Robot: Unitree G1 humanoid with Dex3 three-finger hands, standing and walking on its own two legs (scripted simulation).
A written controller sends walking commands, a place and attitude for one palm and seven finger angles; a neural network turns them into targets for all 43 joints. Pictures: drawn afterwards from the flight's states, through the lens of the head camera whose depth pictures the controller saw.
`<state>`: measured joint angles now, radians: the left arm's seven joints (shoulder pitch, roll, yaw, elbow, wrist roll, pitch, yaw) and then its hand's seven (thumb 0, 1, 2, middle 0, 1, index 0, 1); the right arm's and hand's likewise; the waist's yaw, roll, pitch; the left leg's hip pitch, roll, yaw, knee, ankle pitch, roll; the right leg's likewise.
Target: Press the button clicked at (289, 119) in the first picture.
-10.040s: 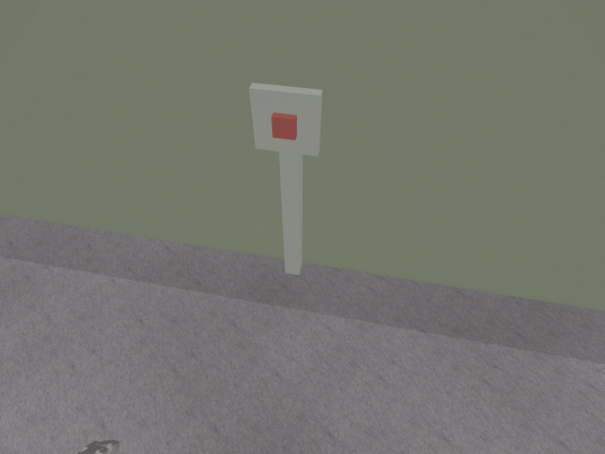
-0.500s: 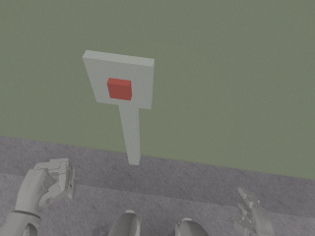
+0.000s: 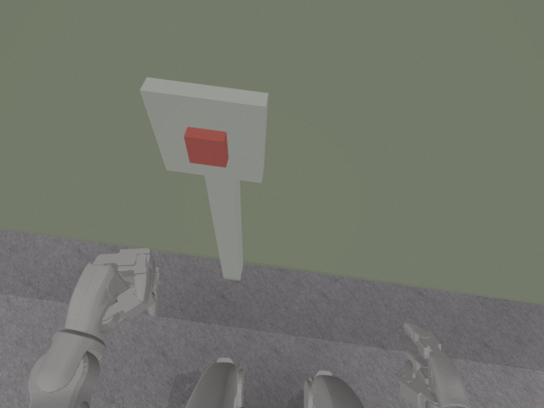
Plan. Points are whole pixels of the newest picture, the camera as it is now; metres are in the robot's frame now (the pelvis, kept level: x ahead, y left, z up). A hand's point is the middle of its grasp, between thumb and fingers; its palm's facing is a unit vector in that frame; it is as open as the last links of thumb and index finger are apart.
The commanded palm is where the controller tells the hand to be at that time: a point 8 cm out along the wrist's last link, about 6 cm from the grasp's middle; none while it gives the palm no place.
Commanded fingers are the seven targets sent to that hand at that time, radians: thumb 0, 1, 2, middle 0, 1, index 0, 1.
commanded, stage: aim a knuckle at the button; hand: left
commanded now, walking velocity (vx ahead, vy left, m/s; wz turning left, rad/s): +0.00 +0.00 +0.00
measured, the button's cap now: (208, 146) +0.50 +0.14 +0.06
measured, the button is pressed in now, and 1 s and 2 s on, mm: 0 0 0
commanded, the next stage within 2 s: press the button with the knuckle in 1.60 s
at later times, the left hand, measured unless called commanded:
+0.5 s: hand (190, 242) +0.34 +0.14 +0.03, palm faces -0.12 -0.99 -0.03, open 3.1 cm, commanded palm +0.33 +0.19 +0.04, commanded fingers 0.00 0.90 0.90 -1.30 -1.50 -1.30 -1.50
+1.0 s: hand (226, 205) +0.41 +0.10 +0.02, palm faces -0.10 -0.99 -0.04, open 3.1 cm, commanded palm +0.39 +0.16 +0.03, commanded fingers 0.00 0.90 0.90 -1.30 -1.50 -1.30 -1.50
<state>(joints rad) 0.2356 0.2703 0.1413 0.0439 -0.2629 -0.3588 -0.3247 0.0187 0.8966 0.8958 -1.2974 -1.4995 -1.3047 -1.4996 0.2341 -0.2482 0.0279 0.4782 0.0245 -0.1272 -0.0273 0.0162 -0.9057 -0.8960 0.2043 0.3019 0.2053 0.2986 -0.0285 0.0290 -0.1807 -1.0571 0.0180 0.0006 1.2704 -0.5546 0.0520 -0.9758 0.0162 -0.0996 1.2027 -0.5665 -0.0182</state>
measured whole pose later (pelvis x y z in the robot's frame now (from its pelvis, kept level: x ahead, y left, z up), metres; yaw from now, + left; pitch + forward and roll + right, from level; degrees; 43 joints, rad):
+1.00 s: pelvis +0.00 -0.02 -0.01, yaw -1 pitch +23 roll -2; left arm -0.45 0.22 0.14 0.71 -0.11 -0.46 -0.11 0.02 0.90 0.90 -1.30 -1.50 -1.30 -1.50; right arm 0.28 -0.25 0.01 0.58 0.00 0.02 0.02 0.01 -0.91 -0.90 0.20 0.30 0.20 0.30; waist -0.09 0.02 -0.17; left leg -1.13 0.03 0.03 1.27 -0.55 0.03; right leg -1.09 0.02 -0.07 1.25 -0.57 -0.04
